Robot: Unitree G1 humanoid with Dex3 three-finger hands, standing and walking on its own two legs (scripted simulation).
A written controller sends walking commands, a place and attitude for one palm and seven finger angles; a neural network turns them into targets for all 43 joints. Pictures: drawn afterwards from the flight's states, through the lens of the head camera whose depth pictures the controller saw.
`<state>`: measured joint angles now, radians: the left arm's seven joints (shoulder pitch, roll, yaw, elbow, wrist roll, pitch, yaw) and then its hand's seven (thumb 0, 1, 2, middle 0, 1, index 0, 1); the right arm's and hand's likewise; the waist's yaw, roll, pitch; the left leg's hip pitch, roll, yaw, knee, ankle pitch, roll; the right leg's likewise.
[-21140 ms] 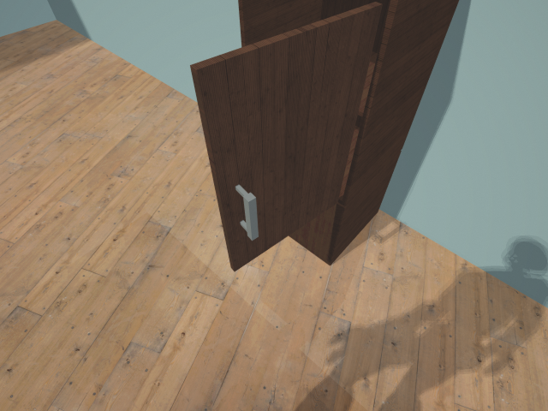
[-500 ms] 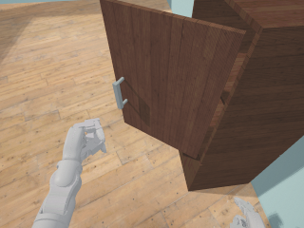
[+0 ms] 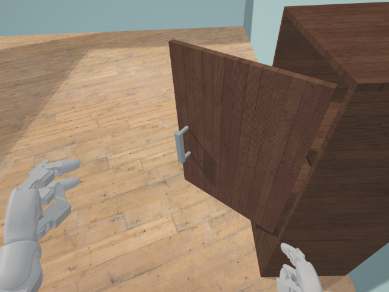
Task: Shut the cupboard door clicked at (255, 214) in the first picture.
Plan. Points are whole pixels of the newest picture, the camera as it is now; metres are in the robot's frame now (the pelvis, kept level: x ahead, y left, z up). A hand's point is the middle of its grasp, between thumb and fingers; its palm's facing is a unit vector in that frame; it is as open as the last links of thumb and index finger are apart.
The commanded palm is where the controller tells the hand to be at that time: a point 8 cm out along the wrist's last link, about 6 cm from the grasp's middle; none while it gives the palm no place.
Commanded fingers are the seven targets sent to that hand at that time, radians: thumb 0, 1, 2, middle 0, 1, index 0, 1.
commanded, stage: draw the hand back to the body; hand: left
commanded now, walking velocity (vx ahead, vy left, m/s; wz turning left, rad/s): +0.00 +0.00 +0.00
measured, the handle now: (183, 144) +0.60 +0.13 -0.09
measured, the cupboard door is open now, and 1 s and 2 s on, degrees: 52 52 52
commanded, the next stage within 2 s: step back with the hand held close in 0.48 s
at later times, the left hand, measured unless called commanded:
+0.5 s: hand (49, 212) +0.18 +0.25 +0.16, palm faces +0.45 -0.80 -0.40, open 7.4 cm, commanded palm +0.13 +0.29 +0.17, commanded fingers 0.00 0.90 0.90 -0.20 -0.30 -0.20 -0.30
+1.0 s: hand (34, 214) +0.18 +0.28 +0.16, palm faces +0.37 -0.77 -0.52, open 7.4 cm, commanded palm +0.12 +0.31 +0.17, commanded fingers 0.00 0.90 0.90 -0.20 -0.30 -0.20 -0.30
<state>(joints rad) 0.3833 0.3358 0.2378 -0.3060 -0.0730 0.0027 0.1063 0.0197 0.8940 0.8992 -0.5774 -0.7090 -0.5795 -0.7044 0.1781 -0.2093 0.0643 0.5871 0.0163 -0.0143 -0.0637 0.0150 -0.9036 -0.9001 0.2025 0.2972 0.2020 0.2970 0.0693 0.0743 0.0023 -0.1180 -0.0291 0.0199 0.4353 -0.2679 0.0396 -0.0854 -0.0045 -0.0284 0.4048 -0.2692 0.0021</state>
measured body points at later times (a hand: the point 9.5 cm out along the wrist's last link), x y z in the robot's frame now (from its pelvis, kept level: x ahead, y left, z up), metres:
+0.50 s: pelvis -0.01 -0.01 +0.00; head -0.03 -0.04 +0.45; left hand +0.15 +0.29 +0.18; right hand +0.18 -0.23 -0.08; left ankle -0.02 +0.09 -0.74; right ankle -0.03 -0.12 -0.74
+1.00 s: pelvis -0.03 +0.01 -0.01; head -0.01 +0.00 +0.44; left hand +0.15 +0.31 +0.18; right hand +0.15 -0.24 -0.09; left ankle -0.02 +0.09 -0.74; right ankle -0.03 -0.12 -0.74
